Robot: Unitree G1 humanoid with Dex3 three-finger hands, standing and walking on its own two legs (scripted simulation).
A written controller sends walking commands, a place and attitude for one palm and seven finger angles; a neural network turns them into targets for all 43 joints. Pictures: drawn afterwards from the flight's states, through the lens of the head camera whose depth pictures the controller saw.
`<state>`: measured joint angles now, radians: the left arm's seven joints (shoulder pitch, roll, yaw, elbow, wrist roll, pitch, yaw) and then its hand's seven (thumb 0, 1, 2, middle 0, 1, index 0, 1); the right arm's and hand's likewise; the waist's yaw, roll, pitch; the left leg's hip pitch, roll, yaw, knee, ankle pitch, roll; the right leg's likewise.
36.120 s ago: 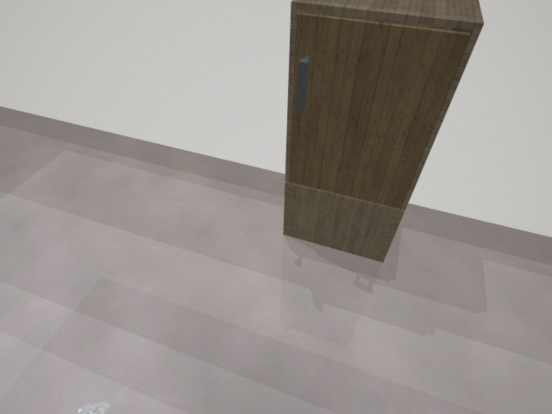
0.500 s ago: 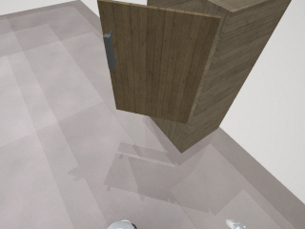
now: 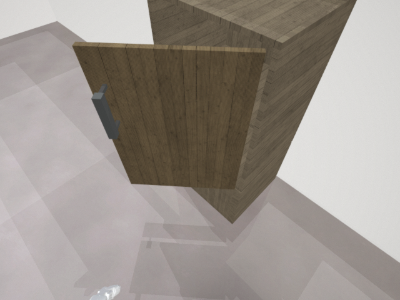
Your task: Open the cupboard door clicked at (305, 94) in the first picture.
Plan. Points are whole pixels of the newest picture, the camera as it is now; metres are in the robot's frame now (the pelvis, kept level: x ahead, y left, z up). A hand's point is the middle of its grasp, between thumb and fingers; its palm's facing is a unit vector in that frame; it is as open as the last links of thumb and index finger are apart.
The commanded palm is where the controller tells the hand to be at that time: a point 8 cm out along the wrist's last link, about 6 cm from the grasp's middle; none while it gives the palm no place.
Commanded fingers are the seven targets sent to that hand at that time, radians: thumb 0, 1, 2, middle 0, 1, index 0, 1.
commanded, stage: come to a stop and stand still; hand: left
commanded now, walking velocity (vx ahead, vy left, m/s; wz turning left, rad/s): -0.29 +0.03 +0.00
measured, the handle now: (109, 112) +0.56 +0.25 +0.03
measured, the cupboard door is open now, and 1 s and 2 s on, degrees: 41 41 41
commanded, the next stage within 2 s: look again from close up in 1.22 s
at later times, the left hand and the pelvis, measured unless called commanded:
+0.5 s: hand out of the picture +0.03 +0.21 -0.17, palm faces +0.04 -0.98 -0.19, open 7.4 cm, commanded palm none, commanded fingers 0.00 0.90 0.90 -0.20 -0.30 -0.20 -0.30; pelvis -0.01 +0.02 +0.01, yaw +0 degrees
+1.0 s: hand out of the picture +0.01 +0.13 -0.15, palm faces -0.02 -0.97 -0.25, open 7.3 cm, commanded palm none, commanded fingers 0.00 0.90 0.90 -0.20 -0.30 -0.20 -0.30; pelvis -0.04 -0.05 +0.01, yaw -1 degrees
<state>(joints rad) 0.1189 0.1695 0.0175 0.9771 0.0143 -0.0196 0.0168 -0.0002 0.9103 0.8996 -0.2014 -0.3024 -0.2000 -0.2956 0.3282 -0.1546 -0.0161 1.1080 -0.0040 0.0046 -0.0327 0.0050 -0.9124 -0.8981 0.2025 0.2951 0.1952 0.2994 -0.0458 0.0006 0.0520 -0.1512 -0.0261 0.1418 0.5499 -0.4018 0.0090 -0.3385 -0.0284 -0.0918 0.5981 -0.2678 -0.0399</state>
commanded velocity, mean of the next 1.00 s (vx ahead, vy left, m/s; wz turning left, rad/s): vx -0.03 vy -0.02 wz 0.00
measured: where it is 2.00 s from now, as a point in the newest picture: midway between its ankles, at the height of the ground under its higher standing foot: outside the picture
